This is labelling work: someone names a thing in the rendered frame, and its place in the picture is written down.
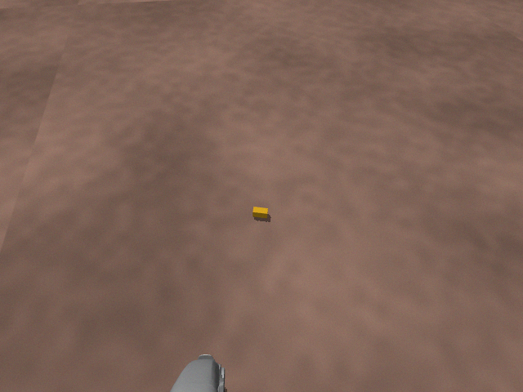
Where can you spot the small box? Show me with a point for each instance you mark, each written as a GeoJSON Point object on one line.
{"type": "Point", "coordinates": [260, 212]}

